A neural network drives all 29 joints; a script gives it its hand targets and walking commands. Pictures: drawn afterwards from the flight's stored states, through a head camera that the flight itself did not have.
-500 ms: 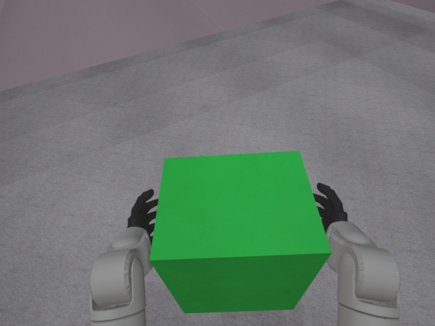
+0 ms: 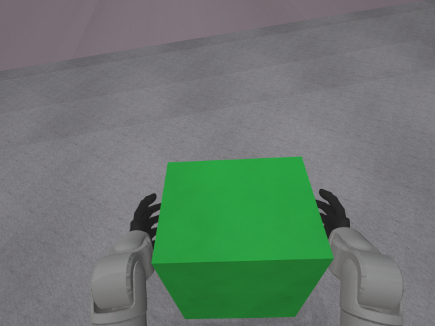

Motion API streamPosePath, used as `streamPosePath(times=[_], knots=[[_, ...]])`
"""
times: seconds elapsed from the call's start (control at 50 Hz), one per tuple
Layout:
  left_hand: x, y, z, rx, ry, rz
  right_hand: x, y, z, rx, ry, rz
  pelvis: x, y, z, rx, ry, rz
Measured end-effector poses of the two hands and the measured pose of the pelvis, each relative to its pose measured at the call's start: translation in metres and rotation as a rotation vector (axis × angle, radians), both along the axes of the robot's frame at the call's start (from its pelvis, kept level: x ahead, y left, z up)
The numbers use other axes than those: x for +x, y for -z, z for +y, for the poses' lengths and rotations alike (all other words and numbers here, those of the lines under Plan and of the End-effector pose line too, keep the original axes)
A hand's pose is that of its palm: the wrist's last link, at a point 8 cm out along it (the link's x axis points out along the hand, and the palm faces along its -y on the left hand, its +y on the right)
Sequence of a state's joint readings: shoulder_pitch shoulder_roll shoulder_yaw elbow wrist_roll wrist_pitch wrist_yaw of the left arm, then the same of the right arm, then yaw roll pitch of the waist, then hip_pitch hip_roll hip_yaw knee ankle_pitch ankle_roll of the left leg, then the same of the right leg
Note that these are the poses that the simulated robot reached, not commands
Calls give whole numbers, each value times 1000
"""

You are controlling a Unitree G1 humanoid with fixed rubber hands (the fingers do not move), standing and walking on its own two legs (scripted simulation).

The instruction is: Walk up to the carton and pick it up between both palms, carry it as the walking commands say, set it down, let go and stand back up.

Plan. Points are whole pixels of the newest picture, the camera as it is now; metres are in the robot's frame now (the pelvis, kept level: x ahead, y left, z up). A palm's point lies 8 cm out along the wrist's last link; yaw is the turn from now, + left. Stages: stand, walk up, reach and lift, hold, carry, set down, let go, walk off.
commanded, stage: carry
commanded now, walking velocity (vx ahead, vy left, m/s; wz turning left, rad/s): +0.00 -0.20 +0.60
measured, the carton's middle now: (237, 246) +0.27 -0.02 +0.00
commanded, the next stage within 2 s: none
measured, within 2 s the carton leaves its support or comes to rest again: neither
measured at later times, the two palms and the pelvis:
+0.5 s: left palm (171, 291) +0.18 +0.09 +0.07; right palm (358, 229) +0.26 -0.22 +0.06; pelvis -0.03 -0.13 +0.00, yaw +17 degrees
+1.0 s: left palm out of the picture +0.10 +0.04 +0.08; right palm (380, 235) +0.25 -0.24 +0.07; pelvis -0.05 -0.21 +0.00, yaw +25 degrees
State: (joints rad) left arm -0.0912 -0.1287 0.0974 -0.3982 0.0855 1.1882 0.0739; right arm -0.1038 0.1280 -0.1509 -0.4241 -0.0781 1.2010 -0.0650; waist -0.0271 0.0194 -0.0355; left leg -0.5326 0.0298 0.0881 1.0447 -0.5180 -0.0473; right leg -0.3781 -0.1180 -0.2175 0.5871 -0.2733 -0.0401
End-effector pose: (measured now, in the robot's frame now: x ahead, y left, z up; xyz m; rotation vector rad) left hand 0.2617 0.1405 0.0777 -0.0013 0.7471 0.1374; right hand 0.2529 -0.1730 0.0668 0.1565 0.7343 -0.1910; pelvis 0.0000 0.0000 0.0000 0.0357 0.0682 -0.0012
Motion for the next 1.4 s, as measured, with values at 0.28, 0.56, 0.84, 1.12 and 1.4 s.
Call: streamPosePath(times=[0.28, 0.56, 0.84, 1.12, 1.4], knots=[[-64, 13, 8, -61, -231, 21, 5, -2, 14, -64, -234, 20, -25, 1, -51, -44, -166, 5], [-95, 4, -64, 9, -333, 20, 9, 6, -50, 6, -334, 20, -33, 0, -142, -13, -345, 8], [-155, 6, -69, -50, -525, -20, 2, -8, -33, -59, -529, -22, -46, 3, -182, -14, -438, 2], [-154, -7, -116, -13, -459, -23, -15, -11, -88, -20, -464, -26, -60, 2, -217, -12, -436, -27], [-166, -3, -120, -27, -475, -16, -22, -12, -89, -33, -479, -20, -68, 0, -224, -9, -433, -29]])
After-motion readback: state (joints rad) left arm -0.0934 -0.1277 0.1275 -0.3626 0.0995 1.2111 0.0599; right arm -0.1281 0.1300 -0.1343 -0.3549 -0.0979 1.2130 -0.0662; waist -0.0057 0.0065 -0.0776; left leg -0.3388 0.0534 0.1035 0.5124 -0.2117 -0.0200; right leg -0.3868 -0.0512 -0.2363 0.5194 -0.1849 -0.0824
